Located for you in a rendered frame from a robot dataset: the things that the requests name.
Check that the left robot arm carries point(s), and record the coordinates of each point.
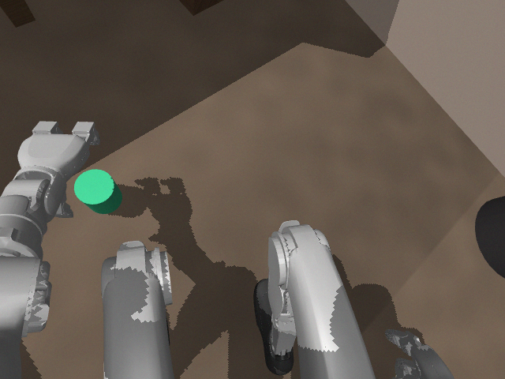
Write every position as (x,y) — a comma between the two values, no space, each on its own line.
(27,204)

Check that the right robot foot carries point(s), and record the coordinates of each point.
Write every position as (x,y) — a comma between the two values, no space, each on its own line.
(277,364)

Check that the left robot hand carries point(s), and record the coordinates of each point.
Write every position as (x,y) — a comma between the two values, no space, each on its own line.
(64,153)

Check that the right robot hand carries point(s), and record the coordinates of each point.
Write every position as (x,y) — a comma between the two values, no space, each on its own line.
(426,363)

